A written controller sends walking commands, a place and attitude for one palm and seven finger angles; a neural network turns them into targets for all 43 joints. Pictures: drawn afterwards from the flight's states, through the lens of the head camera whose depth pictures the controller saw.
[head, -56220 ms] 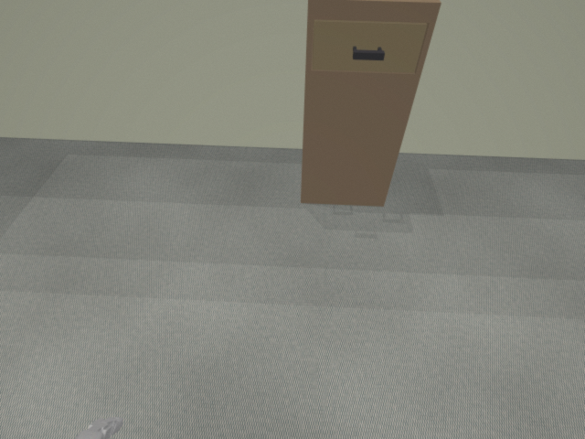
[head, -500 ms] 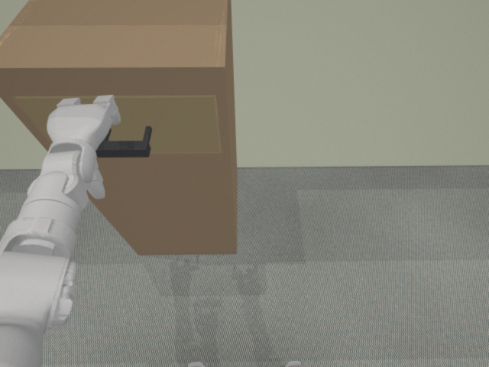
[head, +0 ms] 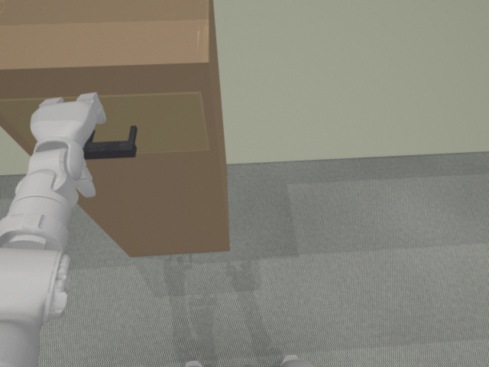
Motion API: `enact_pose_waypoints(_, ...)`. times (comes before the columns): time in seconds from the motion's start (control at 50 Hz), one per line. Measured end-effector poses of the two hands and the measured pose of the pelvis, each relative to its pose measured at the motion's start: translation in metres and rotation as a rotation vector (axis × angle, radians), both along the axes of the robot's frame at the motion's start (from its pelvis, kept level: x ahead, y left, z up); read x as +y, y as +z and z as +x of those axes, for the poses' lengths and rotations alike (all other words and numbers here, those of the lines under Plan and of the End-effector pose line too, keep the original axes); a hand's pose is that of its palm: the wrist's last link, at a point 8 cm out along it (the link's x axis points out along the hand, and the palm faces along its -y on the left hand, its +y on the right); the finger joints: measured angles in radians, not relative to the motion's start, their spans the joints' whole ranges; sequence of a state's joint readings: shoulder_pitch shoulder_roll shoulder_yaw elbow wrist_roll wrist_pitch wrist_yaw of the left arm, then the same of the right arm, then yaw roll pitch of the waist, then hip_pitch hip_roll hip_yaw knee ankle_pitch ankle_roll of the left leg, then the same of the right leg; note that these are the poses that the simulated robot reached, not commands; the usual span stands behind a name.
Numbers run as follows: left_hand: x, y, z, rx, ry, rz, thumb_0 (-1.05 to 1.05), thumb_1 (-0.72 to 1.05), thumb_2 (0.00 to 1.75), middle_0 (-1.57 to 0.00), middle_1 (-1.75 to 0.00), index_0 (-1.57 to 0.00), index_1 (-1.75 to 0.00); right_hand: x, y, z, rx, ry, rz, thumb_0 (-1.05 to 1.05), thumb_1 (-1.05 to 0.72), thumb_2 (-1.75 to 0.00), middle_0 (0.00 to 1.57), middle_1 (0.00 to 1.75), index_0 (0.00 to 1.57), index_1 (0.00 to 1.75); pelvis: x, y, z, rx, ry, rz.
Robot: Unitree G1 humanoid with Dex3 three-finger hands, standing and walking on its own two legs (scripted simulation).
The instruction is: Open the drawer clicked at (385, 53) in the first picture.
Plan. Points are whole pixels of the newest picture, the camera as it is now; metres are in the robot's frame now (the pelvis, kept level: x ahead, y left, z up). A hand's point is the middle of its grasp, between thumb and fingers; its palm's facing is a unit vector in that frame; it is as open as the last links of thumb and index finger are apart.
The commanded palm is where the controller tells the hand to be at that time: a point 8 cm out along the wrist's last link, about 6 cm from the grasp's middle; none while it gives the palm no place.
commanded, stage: move the hooked fingers above the handle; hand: left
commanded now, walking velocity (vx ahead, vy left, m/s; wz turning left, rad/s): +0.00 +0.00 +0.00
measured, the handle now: (109, 141) +0.54 +0.24 +0.01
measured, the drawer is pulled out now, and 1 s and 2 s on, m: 0.00 0.00 0.00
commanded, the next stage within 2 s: lower the fingers behind the handle in 0.94 s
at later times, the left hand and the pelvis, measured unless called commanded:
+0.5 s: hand (106, 135) +0.50 +0.21 +0.07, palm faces +0.02 +0.01 -1.00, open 13.4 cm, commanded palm +0.47 +0.25 +0.13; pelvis -0.01 +0.00 +0.00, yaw +0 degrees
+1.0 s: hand (100, 137) +0.50 +0.22 +0.07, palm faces +0.05 -0.05 -1.00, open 13.8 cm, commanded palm +0.48 +0.24 +0.13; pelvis +0.00 +0.00 -0.01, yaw +2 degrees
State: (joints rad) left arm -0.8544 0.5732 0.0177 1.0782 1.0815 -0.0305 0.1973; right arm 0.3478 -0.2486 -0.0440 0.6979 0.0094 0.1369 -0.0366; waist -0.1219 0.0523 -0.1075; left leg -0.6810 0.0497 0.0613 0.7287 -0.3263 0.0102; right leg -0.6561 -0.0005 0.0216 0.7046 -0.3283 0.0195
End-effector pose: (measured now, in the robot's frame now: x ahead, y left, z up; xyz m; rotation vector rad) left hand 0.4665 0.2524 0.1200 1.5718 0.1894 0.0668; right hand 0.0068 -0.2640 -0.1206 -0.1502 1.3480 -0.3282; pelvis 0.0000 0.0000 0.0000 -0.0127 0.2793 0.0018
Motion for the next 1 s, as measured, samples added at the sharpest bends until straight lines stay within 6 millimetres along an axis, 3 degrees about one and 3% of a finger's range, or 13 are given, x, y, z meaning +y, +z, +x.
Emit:
enact_pose_waypoints(0.08, 0.002, 0.002, -0.007, 0.053, -0.061, -0.003, 0.00, -0.48, 0.30, -0.33, -1.22, -0.33, -1.21, 0.000, 0.005, 0.001, -0.001, 0.012, -0.021, 0.00, -0.90, -0.90, 0.21, 0.30, 0.21, 0.30, 0.000, 0.003, 0.001, -0.015, 0.013, -0.004)
enact_pose_waypoints(0.18, -0.026, 0.005, -0.008, 0.022, -0.225, -0.043, 0.00, -0.49, 0.30, -0.33, -1.21, -0.32, -1.20, -0.005, 0.010, 0.006, -0.001, 0.046, -0.057, 0.00, -0.90, -0.90, 0.21, 0.30, 0.21, 0.30, 0.002, 0.001, 0.001, -0.024, 0.035, -0.008)
enact_pose_waypoints(0.26, -0.041, 0.002, 0.002, -0.056, -0.263, -0.075, 0.00, -0.49, 0.30, -0.32, -1.21, -0.32, -1.20, -0.010, 0.011, 0.012, -0.019, 0.056, -0.074, 0.00, -0.90, -0.90, 0.21, 0.30, 0.21, 0.30, 0.004, -0.002, -0.002, -0.003, 0.034, -0.009)
enact_pose_waypoints(0.38, -0.043, 0.001, 0.009, -0.144, -0.217, -0.052, 0.00, -0.48, 0.30, -0.39, -1.27, -0.35, -1.24, -0.009, 0.002, 0.015, -0.020, 0.064, -0.051, 0.00, -0.90, -0.90, 0.20, 0.30, 0.21, 0.30, 0.005, -0.007, -0.003, 0.029, 0.018, -0.006)
enact_pose_waypoints(0.54, -0.039, 0.008, 0.009, -0.064, -0.099, -0.003, 0.00, -0.48, 0.30, -0.35, -1.23, -0.38, -1.26, 0.000, -0.002, 0.011, -0.036, 0.019, -0.006, 0.00, -0.90, -0.90, 0.21, 0.30, 0.21, 0.30, 0.000, -0.002, -0.006, 0.002, 0.002, 0.002)
enact_pose_waypoints(0.64, -0.018, 0.008, 0.005, 0.018, -0.034, -0.018, 0.00, -0.49, 0.30, -0.33, -1.22, -0.35, -1.23, -0.003, 0.004, 0.004, -0.046, -0.005, -0.020, 0.00, -0.90, -0.90, 0.21, 0.30, 0.21, 0.30, -0.004, 0.002, -0.006, -0.013, -0.004, 0.006)
enact_pose_waypoints(0.76, -0.003, 0.000, -0.009, 0.066, -0.105, -0.005, 0.00, -0.48, 0.30, -0.32, -1.21, -0.32, -1.21, -0.014, 0.009, -0.006, 0.003, 0.017, -0.062, 0.00, -0.90, -0.90, 0.21, 0.30, 0.21, 0.30, -0.005, 0.002, -0.003, -0.015, 0.013, -0.001)
enact_pose_waypoints(0.86, -0.013, -0.008, -0.013, 0.023, -0.209, -0.043, 0.00, -0.49, 0.30, -0.32, -1.21, -0.32, -1.20, -0.023, 0.013, -0.005, 0.039, 0.044, -0.097, 0.00, -0.90, -0.90, 0.21, 0.30, 0.21, 0.30, -0.003, -0.001, -0.001, -0.004, 0.033, -0.009)
enact_pose_waypoints(1.0, -0.025, 0.003, 0.006, -0.137, -0.207, -0.056, 0.00, -0.49, 0.30, -0.33, -1.22, -0.32, -1.20, -0.022, 0.010, 0.008, 0.015, 0.053, -0.092, 0.00, -0.90, -0.90, 0.20, 0.30, 0.21, 0.30, 0.002, -0.006, 0.002, 0.025, 0.035, -0.014)
